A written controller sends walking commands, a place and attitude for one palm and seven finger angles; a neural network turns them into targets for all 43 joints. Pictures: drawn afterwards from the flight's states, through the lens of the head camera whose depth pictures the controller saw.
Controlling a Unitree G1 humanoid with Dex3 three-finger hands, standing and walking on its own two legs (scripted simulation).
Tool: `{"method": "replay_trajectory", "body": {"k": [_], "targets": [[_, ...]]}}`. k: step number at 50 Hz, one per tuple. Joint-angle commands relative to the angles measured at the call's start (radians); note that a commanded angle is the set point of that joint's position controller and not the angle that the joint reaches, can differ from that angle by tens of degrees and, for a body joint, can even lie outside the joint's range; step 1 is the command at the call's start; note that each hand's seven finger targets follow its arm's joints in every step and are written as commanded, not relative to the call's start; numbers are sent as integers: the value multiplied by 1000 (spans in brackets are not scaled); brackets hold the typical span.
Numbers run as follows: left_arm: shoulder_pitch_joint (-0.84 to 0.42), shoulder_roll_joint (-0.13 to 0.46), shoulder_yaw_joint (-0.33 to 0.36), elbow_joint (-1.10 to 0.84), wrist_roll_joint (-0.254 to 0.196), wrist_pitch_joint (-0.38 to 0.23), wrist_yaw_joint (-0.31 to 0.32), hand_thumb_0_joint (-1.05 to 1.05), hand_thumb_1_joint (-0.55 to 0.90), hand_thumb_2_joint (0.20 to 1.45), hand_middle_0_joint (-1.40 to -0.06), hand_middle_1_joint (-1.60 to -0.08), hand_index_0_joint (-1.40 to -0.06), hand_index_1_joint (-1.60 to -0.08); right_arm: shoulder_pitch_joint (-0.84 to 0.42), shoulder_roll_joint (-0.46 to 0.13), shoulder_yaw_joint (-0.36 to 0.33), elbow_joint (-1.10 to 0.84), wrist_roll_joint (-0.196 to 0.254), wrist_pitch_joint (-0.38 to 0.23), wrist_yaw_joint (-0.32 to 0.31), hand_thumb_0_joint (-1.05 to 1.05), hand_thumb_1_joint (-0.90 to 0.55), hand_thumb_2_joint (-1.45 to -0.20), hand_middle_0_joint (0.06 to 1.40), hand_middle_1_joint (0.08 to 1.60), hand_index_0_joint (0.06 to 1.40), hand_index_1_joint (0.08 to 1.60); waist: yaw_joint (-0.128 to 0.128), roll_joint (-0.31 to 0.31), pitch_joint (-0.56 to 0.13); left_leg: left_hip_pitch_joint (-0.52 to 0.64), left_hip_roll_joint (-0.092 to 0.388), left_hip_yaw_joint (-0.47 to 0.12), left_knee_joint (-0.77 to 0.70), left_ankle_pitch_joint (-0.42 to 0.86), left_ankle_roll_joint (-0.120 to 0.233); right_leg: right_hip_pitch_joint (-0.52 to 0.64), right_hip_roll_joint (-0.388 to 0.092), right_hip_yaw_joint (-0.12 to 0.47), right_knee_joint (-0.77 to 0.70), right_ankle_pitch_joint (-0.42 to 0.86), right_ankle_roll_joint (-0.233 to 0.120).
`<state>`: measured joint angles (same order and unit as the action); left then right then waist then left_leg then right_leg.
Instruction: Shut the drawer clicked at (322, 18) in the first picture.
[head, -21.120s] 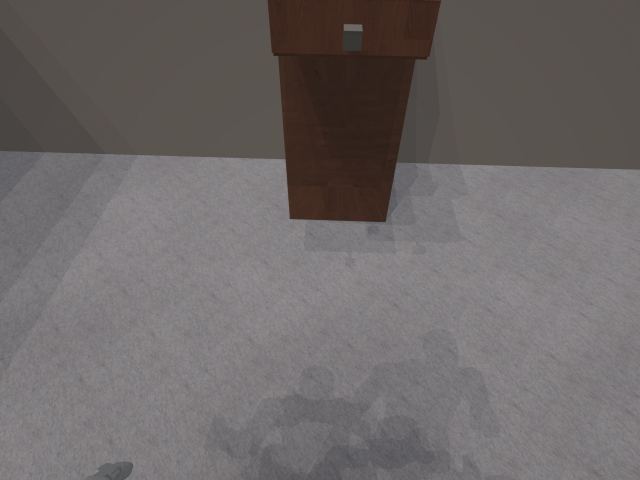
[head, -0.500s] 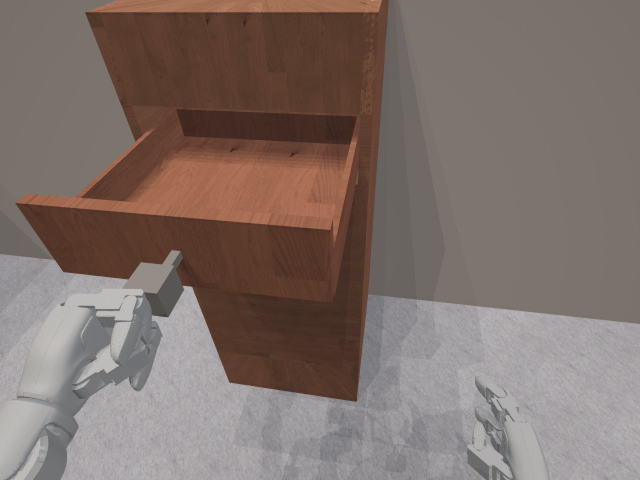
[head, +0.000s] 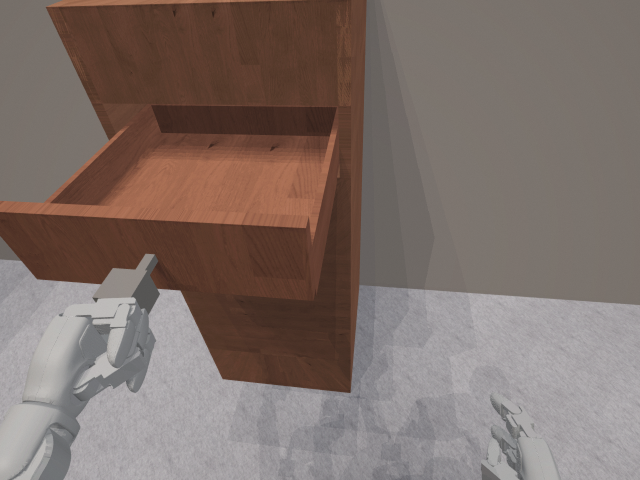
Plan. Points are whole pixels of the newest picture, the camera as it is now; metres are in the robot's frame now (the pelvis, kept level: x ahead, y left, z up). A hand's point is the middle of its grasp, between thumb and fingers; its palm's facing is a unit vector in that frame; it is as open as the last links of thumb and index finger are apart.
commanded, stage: bring the fist close to the handle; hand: left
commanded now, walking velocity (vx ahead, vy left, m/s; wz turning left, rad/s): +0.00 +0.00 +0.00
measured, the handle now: (136, 281) +0.29 +0.23 +0.15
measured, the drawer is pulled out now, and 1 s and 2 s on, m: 0.28 0.22 0.11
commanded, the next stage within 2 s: push the drawer shut in 0.22 s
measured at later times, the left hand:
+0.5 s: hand (132, 352) +0.21 +0.21 +0.14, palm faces -0.01 -0.99 -0.10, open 2.9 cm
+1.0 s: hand (159, 305) +0.26 +0.20 +0.14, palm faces -0.03 -1.00 -0.07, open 2.9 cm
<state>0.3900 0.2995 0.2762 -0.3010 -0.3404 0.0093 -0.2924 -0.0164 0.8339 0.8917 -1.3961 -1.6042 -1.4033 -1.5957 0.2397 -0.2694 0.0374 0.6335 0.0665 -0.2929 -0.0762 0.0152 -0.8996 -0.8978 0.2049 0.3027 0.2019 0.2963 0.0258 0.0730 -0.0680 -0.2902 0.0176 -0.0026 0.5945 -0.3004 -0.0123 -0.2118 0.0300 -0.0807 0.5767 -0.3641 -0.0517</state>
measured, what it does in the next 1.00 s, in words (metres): stands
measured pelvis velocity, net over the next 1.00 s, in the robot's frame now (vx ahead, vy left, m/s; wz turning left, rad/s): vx -0.03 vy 0.01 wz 0.01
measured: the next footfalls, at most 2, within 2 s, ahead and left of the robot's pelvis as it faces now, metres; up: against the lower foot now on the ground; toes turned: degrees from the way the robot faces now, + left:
none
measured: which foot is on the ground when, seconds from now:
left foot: down 0.00-1.00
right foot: down 0.00-1.00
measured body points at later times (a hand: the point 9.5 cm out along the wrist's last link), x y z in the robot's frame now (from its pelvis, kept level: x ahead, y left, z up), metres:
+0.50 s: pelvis +0.00 +0.00 +0.00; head -0.02 -0.02 +0.45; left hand +0.20 +0.26 +0.15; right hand +0.19 -0.23 -0.07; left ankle +0.01 +0.13 -0.73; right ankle -0.03 -0.08 -0.73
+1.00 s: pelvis -0.03 +0.01 +0.00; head -0.04 -0.02 +0.45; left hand +0.26 +0.25 +0.15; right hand +0.16 -0.22 -0.08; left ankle +0.01 +0.13 -0.73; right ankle -0.03 -0.08 -0.73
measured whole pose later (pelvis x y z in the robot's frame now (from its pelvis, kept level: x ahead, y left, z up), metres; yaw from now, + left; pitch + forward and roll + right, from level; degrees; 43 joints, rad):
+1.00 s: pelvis -0.03 +0.01 +0.00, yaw +1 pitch -1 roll +0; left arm -0.07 0.32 0.20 0.08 -0.30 0.01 -0.27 -0.02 0.74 0.95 -1.40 -1.60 -1.41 -1.60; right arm 0.19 -0.26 0.07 0.68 0.08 -0.24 -0.10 0.01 -0.90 -0.90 0.21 0.30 0.20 0.30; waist 0.03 0.06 0.00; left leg -0.31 0.00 -0.01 0.58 -0.24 0.00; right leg -0.23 0.01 -0.09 0.58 -0.32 -0.04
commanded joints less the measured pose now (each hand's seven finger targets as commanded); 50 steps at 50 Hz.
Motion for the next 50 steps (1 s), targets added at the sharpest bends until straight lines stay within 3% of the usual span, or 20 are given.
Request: {"method": "replay_trajectory", "body": {"k": [1, 6, 7, 8, 9, 12, 16, 19, 22, 29, 32, 34, 37, 43, 44, 48, 49, 50], "targets": [[-146, 189, 133, -161, -28, -65, 6, 0, 900, 900, -1400, -1600, -1400, -1600, -137, -99, -39, -172, 6, -60, -11, 0, -900, -900, 200, 300, 200, 300, -3, -102, -58, 82, -13, -9, -41, 165, 46, -75, -49, 73, -128, 288, 83], [-150, 186, 138, -145, -37, -71, -7, 0, 900, 900, -1400, -1600, -1400, -1600, -147, -95, -36, -169, 8, -60, -12, 0, -900, -900, 200, 300, 200, 300, 1, -52, -52, 94, -14, -6, -45, 164, 46, -80, -47, 70, -131, 270, 76], [-157, 180, 132, -144, -41, -70, -10, 0, 900, 900, -1400, -1600, -1400, -1600, -147, -95, -36, -173, 9, -60, -14, 0, -900, -900, 200, 300, 200, 300, -2, -69, -56, 94, -14, -7, -44, 163, 46, -80, -48, 72, -130, 274, 79], [-159, 200, 151, -148, -40, -71, -10, 0, 900, 900, -1400, -1600, -1400, -1600, -149, -97, -36, -170, 8, -60, -13, 0, -900, -900, 200, 300, 200, 300, 2, -49, -63, 96, -14, -9, -43, 173, 45, -71, -50, 73, -128, 290, 79], [-140, 191, 148, -136, -38, -70, -9, 0, 900, 900, -1400, -1600, -1400, -1600, -149, -96, -36, -166, 6, -58, -13, 0, -900, -900, 200, 300, 200, 300, 4, -71, -53, 87, -13, -9, -41, 176, 46, -68, -49, 76, -132, 296, 80], [-157, 166, 114, -165, -38, -68, -13, 0, 900, 900, -1400, -1600, -1400, -1600, -151, -94, -35, -177, 8, -58, -9, 0, -900, -900, 200, 300, 200, 300, -3, -60, -65, 102, -16, -6, -46, 180, 46, -74, -46, 63, -124, 302, 79], [-133, 180, 135, -153, -36, -64, -7, 0, 900, 900, -1400, -1600, -1400, -1600, -146, -95, -39, -178, 7, -54, -9, 0, -900, -900, 200, 300, 200, 300, 1, -91, -70, 95, -14, -8, -47, 176, 47, -74, -46, 71, -129, 300, 81], [-227, 194, 126, -143, -28, -69, -2, 0, 900, 900, -1400, -1600, -1400, -1600, -148, -101, -36, -160, 4, -44, -14, 0, -900, -900, 200, 300, 200, 300, -11, -58, -28, 93, -13, -8, -51, 156, 48, -96, -40, 64, -135, 244, 73], [-295, 173, 99, -119, -26, -64, 1, 0, 900, 900, -1400, -1600, -1400, -1600, -150, -99, -35, -159, 6, -40, -16, 0, -900, -900, 200, 300, 200, 300, -18, -24, -28, 108, -17, -11, -59, 141, 47, -112, -36, 50, -132, 211, 66], [-428, 178, 66, -60, -18, -67, 10, 0, 900, 900, -1400, -1600, -1400, -1600, -157, -106, -35, -135, 8, -33, -26, 0, -900, -900, 200, 300, 200, 300, -32, -64, -34, 107, -12, -22, -65, 96, 50, -123, -37, 60, -149, 133, 65], [-522, 141, 8, -57, -12, -69, 11, 0, 900, 900, -1400, -1600, -1400, -1600, -160, -104, -32, -135, 10, -36, -27, 0, -900, -900, 200, 300, 200, 300, -42, -37, -52, 128, -17, -31, -79, 70, 49, -135, -35, 52, -144, 107, 63], [-542, 178, 34, -15, -3, -70, 20, 0, 900, 900, -1400, -1600, -1400, -1600, -159, -109, -33, -123, 10, -33, -29, 0, -900, -900, 200, 300, 200, 300, -37, -73, -42, 112, -12, -33, -83, 51, 50, -131, -35, 57, -153, 73, 62], [-637, 143, -20, -2, 6, -69, 24, 0, 900, 900, -1400, -1600, -1400, -1600, -171, -101, -27, -127, 11, -31, -30, 0, -900, -900, 200, 300, 200, 300, -44, -42, -49, 127, -17, -36, -95, 30, 47, -138, -37, 54, -148, 57, 59], [-770, 174, -15, 116, 19, -56, 44, 0, 900, 900, -1400, -1600, -1400, -1600, -175, -103, -21, -115, 14, -12, -36, 0, -900, -900, 200, 300, 200, 300, -51, -58, -37, 105, -17, -35, -109, -37, 44, -143, -40, 71, -161, -22, 58], [-785, 192, -4, 145, 23, -55, 50, 0, 900, 900, -1400, -1600, -1400, -1600, -173, -107, -20, -106, 15, -7, -36, 0, -900, -900, 200, 300, 200, 300, -51, -86, -28, 88, -14, -35, -106, -41, 46, -142, -43, 82, -169, -34, 59], [-864, 212, 19, 187, 25, -51, 53, 0, 900, 900, -1400, -1600, -1400, -1600, -180, -103, -19, -111, 14, 3, -33, 0, -900, -900, 200, 300, 200, 300, -44, -31, -85, 111, -18, -29, -103, -7, 42, -113, -47, 84, -162, 5, 55], [-860, 230, 33, 209, 30, -51, 57, 0, 900, 900, -1400, -1600, -1400, -1600, -177, -105, -20, -107, 14, 7, -32, 0, -900, -900, 200, 300, 200, 300, -40, -58, -92, 98, -14, -26, -100, 2, 44, -101, -48, 92, -165, 7, 56], [-879, 202, 7, 209, 32, -52, 54, 0, 900, 900, -1400, -1600, -1400, -1600, -177, -100, -18, -112, 13, 9, -29, 0, -900, -900, 200, 300, 200, 300, -42, -31, -99, 110, -16, -26, -104, 18, 44, -99, -46, 86, -159, 30, 53]]}}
